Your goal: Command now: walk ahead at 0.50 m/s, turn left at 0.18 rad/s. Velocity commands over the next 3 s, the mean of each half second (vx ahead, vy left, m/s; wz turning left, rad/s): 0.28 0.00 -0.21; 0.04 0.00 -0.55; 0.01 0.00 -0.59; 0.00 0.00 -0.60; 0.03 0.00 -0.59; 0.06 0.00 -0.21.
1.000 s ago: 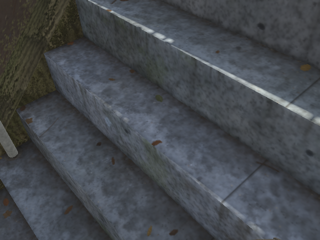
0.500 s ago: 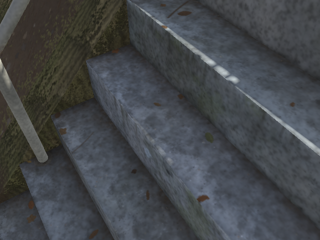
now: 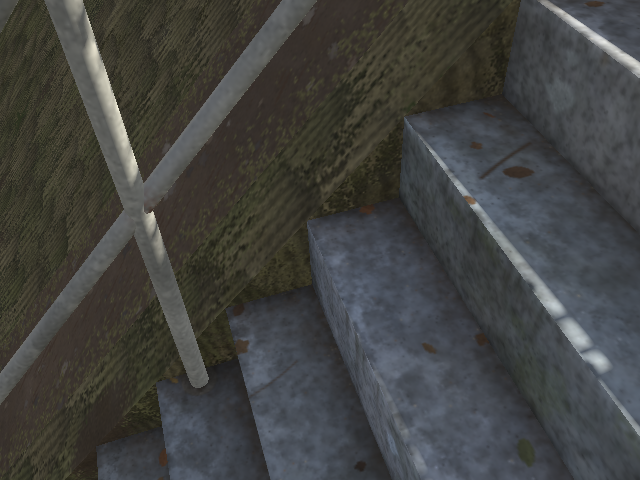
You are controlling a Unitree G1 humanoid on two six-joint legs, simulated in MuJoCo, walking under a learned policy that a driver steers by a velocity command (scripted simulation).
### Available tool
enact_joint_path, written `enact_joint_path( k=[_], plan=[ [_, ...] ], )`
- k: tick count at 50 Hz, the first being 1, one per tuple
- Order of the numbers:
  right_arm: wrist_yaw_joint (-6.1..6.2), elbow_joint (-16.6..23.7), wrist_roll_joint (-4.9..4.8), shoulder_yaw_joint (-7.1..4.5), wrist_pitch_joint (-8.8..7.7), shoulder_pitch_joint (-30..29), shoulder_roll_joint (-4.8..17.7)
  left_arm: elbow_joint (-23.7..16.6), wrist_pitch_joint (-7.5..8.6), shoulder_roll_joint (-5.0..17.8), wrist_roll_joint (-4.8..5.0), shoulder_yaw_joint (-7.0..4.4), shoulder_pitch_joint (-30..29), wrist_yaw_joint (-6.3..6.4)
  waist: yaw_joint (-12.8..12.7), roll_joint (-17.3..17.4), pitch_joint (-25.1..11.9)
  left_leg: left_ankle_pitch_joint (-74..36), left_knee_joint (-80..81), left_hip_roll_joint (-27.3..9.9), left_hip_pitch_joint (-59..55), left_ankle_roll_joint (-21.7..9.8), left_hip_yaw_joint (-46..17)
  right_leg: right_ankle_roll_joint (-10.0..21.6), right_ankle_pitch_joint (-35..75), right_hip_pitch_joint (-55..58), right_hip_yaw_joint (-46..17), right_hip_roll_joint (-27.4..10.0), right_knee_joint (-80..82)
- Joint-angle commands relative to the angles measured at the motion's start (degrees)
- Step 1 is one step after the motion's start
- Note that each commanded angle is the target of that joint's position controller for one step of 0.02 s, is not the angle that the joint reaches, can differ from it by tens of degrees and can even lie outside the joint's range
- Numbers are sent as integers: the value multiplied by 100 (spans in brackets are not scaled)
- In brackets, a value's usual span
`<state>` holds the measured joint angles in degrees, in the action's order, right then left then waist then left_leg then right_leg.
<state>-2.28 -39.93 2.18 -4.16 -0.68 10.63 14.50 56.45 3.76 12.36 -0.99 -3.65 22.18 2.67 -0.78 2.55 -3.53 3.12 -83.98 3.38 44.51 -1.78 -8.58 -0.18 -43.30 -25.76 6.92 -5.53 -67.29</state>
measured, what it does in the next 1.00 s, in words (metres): walks ahead, turning right: left foot 0.22 m lower, then right foot 0.22 m higher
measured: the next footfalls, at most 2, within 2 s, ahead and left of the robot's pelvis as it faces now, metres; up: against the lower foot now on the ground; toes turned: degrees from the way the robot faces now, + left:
left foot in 0.26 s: +0.24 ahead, +0.19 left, -0.22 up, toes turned -2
right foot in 0.98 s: +0.13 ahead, -0.05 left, +0.00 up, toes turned -14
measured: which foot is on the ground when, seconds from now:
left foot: up 0.00-0.24, down 0.26-1.00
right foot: down 0.00-0.22, up 0.24-0.96, down 0.98-1.00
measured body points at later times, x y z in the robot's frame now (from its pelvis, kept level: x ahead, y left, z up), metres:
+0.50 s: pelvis +0.17 +0.11 -0.12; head +0.19 +0.12 +0.33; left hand +0.39 +0.28 -0.21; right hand +0.14 -0.14 -0.25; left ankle +0.20 +0.19 -0.87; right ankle +0.13 -0.02 -0.36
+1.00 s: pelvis +0.14 +0.09 -0.10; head +0.16 +0.09 +0.35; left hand +0.38 +0.27 -0.20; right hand +0.24 -0.29 -0.13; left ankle +0.20 +0.19 -0.86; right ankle +0.10 -0.04 -0.64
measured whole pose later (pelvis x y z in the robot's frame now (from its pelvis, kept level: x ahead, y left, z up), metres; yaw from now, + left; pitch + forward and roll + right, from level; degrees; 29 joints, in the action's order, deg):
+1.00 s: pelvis +0.14 +0.09 -0.10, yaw -25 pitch +7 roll -6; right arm -3.9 -36.4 4.1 -5.8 -3.7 2.8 25.1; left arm 34.4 -1.8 18.0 -0.7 0.8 14.0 -6.7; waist -3.5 5.4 -6.6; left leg 7.2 -16.9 -14.4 15.9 -8.1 18.4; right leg 3.1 -43.6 -54.3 -0.6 11.8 -94.9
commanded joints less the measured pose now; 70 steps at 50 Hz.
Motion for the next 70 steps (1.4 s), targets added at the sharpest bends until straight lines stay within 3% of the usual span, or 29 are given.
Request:
enact_joint_path(
  k=[1,6,8,12,14,15,20,21,22,23,25,26,28,30,35,37,40,41,44,50,53,56,59,61,64,65,67,68,70],
  plan=[
    [-62,262,25,16,-24,56,128,-668,254,453,-31,-95,-726,-34,345,-797,568,-299,1132,-333,153,13,341,786,2734,255,-1630,-981,2384],
    [-130,269,-90,60,-153,-679,154,-1086,24,644,-102,-199,-197,199,-350,-1496,475,-543,4607,-546,-1303,65,1113,452,3740,1155,-980,-617,2021],
    [-183,-39,-190,51,-361,-226,180,-1176,-117,566,-114,-217,200,256,-363,-925,73,-1970,6033,-629,-1912,45,1034,473,4087,1819,-870,-365,758],
    [-108,-724,-11,-13,-489,1384,435,-1639,-208,280,229,-185,92,317,471,529,-199,-5881,8412,-1312,-5384,-85,1046,265,1391,-278,-599,793,-2345],
    [-89,-989,170,4,-466,3002,1129,-1938,-243,-231,772,-24,-475,333,971,1200,-1130,-12650,4946,-2279,-7615,250,678,32,-2285,-2356,-25,1394,-5512],
    [-34,-975,201,38,-440,2762,1116,-2122,-142,-181,942,33,-395,338,629,1215,-1960,-11927,4237,-2639,-8880,-265,440,-63,-1626,-3768,-387,1256,-6111],
    [469,-491,48,388,-708,1757,346,-2306,-410,-596,114,380,-1312,238,33,-31,-1425,-5770,5766,-3135,-5566,-1471,-512,209,-50,-3494,-1381,824,-7746],
    [90,-165,119,-45,-395,1216,2132,-2479,-134,-275,-159,285,1446,-541,-1006,1575,-670,-5561,6675,-4207,-5126,-3658,-2603,-129,653,-5121,-1739,941,-10138],
    [-136,-257,525,63,-337,869,1528,-1968,-78,683,146,57,928,-831,-351,-581,75,-4286,7212,-4405,-5059,-3471,-2548,-368,1593,-6262,-2117,952,-10728],
    [-265,-363,625,280,-273,913,778,-1963,-78,888,80,13,390,-950,-186,-1547,50,-3975,6812,-3784,-5090,-2826,-1149,-235,2537,-6613,-2038,1134,-10436],
    [-193,-466,375,628,-410,473,160,-2089,-27,148,-110,320,66,-1154,-882,-973,150,-2155,6168,-2220,-3438,-1306,1139,176,2811,-5590,-1664,517,-8484],
    [-25,-428,246,534,-449,400,479,-2251,-86,-4,-50,435,-402,-1257,-771,-283,105,-696,6648,-1854,-2383,-1070,1473,20,2538,-5085,-943,479,-8798],
    [196,-362,491,366,-476,1002,983,-2565,-168,152,299,498,-1245,-1140,-94,322,276,347,7062,-1971,-2117,-1212,962,-240,2506,-5421,-667,587,-9628],
    [250,-345,616,357,-514,1576,987,-2503,-132,114,336,584,-1457,-945,290,114,319,-119,6952,-2271,-3286,-1305,823,-92,2986,-6440,-1201,518,-9078],
    [115,92,174,382,-701,575,1080,-2360,-150,411,97,532,-1341,-1076,-84,231,-115,-315,7074,-2132,-3339,-1056,1464,-172,2670,-5075,-743,192,-7064],
    [36,396,90,137,-688,-368,1627,-2508,-313,566,117,514,-1801,-1093,-290,403,-155,-305,7681,-2094,-2107,-1220,2038,-355,602,-2827,-107,356,-3780],
    [-111,306,367,-225,-577,-75,2118,-2461,-585,623,207,490,-943,-907,-80,1237,-451,-3695,7153,-3315,-4362,-2166,1536,-240,-266,-3166,-188,1066,-2690],
    [-204,109,467,-167,-481,489,1865,-2359,-516,973,255,388,-1187,-820,287,381,-996,-3967,7006,-3044,-4072,-2141,1469,233,202,-2823,-498,1324,-3096],
    [-176,476,191,-234,-324,-854,1940,-2211,-468,632,-79,434,-330,-940,-567,773,-967,-885,7366,-2677,-3806,-1793,2189,160,530,-2832,-594,1415,-3568],
    [-151,689,135,-319,-341,-765,1511,-2438,-549,817,10,414,-328,-934,-161,440,-774,79,6590,-2653,-3920,-1682,2057,842,484,-3354,-1330,1624,-2016],
    [-146,1002,55,-163,1,-1324,1080,-2444,-486,1283,-42,356,-336,-858,-534,-1177,-862,1001,3696,-896,-1966,-482,2009,2323,-779,-3123,-5001,852,1194],
    [60,1331,19,-73,-80,-1963,1059,-2680,-171,1278,272,304,-322,-927,-892,-2323,-544,1111,12,-228,-10,-377,-450,1942,489,-2432,-5656,879,1760],
    [238,1503,259,242,-382,-2062,880,-2519,-110,866,339,455,-135,-723,-776,-941,-839,2521,767,-32,-9,-448,-66,1943,3184,-1961,-4854,953,436],
    [205,1466,252,400,-336,-1655,579,-2518,-100,757,392,544,-591,-507,-442,-581,-834,3330,3919,-234,-1013,-255,-70,1529,2033,-2128,-4862,1171,165],
    [-190,843,176,545,-320,366,-99,-2438,-451,1021,151,449,-1382,-540,455,-294,-226,-1465,6957,-474,-5427,-183,762,723,-20,-4972,-3296,1808,-1107],
    [-359,595,328,511,-309,541,1,-2373,-542,843,142,462,-869,-594,278,-4,-44,-1912,7018,-874,-6031,-586,1051,226,-321,-5644,-2247,2103,-2150],
    [-513,123,765,38,-332,1236,1308,-2508,-519,671,390,447,162,-642,-238,672,-1129,-7062,4756,-2626,-6992,-2204,186,-705,-675,-7014,-1262,2155,-5464],
    [-356,446,690,-182,-313,419,1702,-2272,-472,576,181,465,571,-595,-447,447,-1283,-6284,5446,-3357,-6085,-2702,-565,-915,-170,-6750,-1285,1746,-7010],
    [-213,715,566,113,-355,-303,1313,-2477,-264,546,29,552,-433,-542,-445,-380,-774,-1264,6175,-2974,-4917,-2081,-817,-797,1058,-7512,-1764,1385,-8882]
  ],
)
